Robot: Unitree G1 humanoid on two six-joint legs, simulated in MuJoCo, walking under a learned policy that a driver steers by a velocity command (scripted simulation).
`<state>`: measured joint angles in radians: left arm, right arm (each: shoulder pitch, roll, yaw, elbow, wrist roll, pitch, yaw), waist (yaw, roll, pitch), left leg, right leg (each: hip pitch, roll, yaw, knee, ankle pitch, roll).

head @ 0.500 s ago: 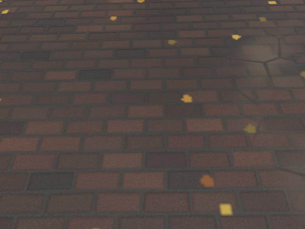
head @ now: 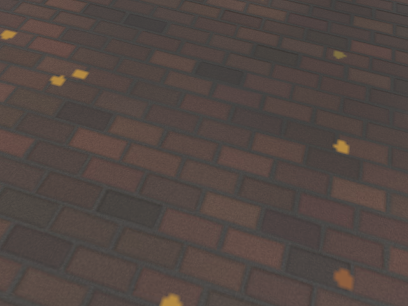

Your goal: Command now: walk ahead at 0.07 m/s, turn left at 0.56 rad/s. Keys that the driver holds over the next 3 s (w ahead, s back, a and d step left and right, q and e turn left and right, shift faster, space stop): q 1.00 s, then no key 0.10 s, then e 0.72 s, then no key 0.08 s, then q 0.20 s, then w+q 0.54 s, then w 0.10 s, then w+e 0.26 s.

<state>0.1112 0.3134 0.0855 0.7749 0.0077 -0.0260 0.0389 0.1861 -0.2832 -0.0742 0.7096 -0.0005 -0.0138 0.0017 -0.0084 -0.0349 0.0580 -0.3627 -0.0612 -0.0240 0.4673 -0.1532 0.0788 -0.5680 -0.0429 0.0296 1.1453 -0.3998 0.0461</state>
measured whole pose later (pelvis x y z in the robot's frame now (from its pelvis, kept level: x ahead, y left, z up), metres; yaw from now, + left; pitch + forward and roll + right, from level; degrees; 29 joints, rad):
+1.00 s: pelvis +0.06 +0.01 +0.00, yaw +36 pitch +2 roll -2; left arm 0.11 0.34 0.10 0.70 0.01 0.02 0.03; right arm 0.19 -0.30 -0.07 0.60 0.00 0.03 -0.02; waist -0.01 -0.04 0.06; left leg -0.29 -0.04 -0.09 0.46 -0.21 0.05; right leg -0.55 0.00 0.03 1.08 -0.37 0.08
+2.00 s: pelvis +0.10 -0.06 +0.00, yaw +18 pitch +2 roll +2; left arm 0.18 0.26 0.03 0.61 0.02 0.01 0.00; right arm 0.15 -0.32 -0.08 0.72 0.00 0.03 -0.04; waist 0.00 0.04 0.05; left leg -0.52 0.03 -0.02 1.07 -0.39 -0.09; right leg -0.29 0.04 0.01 0.50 -0.24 -0.06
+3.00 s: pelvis +0.39 +0.14 +0.00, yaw +38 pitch +1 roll -1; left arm 0.24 0.29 0.05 0.73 0.00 -0.08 -0.04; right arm 0.27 -0.30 -0.03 0.71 0.01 -0.08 0.00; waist 0.01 0.03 0.05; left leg -0.43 0.02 -0.06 1.18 -0.35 0.02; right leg -0.31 0.09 0.01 0.44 -0.14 -0.08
